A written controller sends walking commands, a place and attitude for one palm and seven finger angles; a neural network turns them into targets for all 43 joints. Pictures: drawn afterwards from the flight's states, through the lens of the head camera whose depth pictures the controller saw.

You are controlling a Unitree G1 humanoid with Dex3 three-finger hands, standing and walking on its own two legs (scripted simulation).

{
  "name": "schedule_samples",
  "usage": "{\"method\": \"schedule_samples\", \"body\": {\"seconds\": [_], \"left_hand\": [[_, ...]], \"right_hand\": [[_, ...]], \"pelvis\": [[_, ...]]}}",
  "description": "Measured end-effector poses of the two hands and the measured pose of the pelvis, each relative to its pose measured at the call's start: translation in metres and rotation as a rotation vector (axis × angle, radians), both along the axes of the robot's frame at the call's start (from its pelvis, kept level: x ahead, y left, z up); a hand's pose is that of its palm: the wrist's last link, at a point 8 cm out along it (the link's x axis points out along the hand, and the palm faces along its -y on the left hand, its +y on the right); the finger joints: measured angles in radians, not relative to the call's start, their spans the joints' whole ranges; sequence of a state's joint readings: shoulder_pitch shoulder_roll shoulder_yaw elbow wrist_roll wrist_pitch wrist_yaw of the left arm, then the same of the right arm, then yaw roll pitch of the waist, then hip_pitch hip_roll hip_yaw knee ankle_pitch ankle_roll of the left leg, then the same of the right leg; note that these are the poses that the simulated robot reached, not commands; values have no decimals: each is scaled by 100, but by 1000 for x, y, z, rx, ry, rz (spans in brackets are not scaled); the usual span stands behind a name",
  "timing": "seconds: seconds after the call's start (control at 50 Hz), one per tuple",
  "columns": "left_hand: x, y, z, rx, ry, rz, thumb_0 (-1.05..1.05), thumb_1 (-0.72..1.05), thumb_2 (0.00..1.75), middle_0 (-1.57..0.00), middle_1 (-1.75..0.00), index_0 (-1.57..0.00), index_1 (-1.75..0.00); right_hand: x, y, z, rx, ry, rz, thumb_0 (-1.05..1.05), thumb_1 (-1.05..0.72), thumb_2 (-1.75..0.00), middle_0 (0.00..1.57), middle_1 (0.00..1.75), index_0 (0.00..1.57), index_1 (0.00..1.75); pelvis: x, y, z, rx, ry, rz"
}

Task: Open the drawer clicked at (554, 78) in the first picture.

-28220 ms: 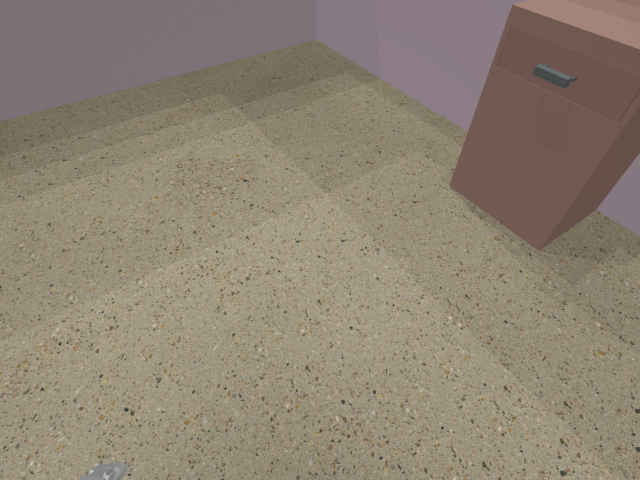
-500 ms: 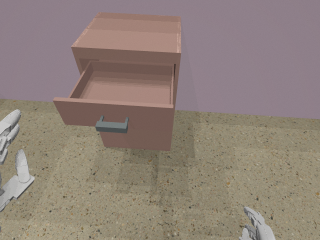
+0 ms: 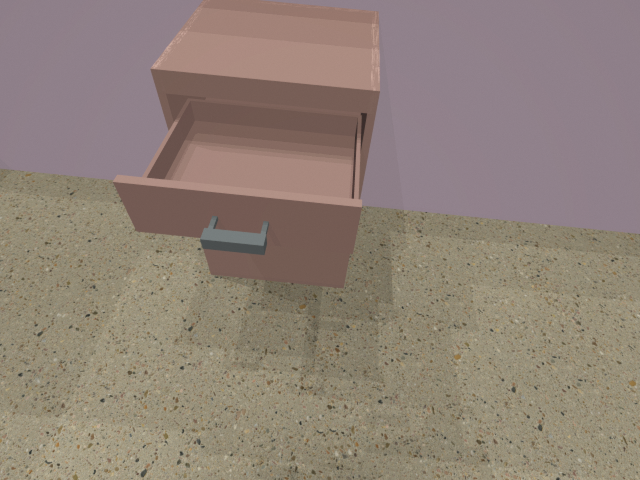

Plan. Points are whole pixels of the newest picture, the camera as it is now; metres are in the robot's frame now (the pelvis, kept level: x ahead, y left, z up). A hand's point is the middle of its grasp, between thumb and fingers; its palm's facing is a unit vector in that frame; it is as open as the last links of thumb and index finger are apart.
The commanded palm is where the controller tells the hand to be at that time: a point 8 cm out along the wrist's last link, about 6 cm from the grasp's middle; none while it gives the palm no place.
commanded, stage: let the arm hang, fingers relaxed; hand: left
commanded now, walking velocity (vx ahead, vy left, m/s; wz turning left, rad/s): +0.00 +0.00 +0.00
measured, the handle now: (237, 232) +0.54 +0.18 -0.10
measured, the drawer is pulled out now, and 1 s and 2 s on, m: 0.30 0.30 0.30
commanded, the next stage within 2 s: look to check the result in 0.78 s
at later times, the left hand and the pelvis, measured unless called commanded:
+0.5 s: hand out of the picture -0.01 +0.17 -0.17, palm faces +0.03 -0.98 -0.19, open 7.4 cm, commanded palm none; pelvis +0.00 +0.01 +0.01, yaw -1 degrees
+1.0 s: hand out of the picture +0.00 +0.16 -0.17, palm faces +0.04 -0.98 -0.18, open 7.4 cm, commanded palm none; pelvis +0.01 -0.01 +0.01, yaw -1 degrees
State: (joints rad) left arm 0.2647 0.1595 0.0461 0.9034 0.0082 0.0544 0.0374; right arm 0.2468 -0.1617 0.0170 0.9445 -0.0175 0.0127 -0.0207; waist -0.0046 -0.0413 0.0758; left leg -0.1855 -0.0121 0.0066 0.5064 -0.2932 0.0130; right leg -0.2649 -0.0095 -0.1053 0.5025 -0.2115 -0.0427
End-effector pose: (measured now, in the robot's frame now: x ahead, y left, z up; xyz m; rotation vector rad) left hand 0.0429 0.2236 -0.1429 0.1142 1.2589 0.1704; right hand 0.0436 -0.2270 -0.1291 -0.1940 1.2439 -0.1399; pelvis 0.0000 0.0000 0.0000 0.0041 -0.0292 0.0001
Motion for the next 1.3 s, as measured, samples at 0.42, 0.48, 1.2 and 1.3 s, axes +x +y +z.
{"method": "schedule_samples", "body": {"seconds": [0.42,0.48,1.2,1.3], "left_hand": [[-77,7,8,18,236,13,0,91,90,-20,-29,-20,-30],[-64,0,6,7,195,4,0,91,90,-20,-29,-20,-30],[-47,-24,4,-12,192,12,0,91,90,-20,-29,-20,-30],[-43,-23,5,-6,187,13,0,91,90,-20,-29,-20,-30]], "right_hand": [[-90,40,-14,105,250,-77,0,-91,-90,20,30,20,29],[-87,46,-16,121,230,-82,0,-91,-90,20,30,20,29],[-68,23,-14,92,231,-91,0,-91,-90,20,30,20,29],[-63,23,-15,98,224,-88,0,-91,-90,20,30,20,29]], "pelvis": [[-2,7,7,0,-6,-12],[-2,6,7,1,-8,-14],[11,-10,8,0,2,-11],[13,-11,8,-1,3,-10]]}}
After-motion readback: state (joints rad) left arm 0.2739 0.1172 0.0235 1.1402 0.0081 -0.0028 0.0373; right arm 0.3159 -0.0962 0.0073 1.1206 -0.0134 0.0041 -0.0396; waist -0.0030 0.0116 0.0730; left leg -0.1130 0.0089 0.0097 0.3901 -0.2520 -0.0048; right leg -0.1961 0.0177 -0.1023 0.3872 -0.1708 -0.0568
